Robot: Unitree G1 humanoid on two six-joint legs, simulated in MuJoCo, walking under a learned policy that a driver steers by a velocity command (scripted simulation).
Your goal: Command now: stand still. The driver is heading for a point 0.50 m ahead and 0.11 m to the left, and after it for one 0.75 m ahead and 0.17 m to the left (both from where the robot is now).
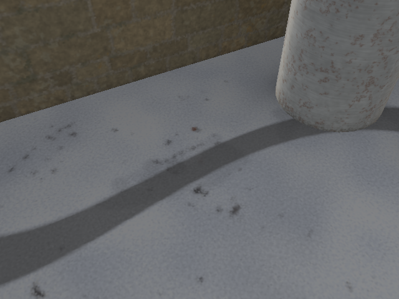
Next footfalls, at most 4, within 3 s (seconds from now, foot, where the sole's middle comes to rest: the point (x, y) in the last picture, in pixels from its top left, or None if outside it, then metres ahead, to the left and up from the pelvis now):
0.90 right None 0.48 -0.04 -0.78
1.44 left None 0.51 0.13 -0.78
1.96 right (226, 293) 0.56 -0.06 -0.78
2.36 left None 0.41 0.10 -0.78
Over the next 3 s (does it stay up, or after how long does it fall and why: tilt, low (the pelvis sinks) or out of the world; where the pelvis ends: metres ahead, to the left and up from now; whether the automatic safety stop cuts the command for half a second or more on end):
stays up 0.58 0.03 0.00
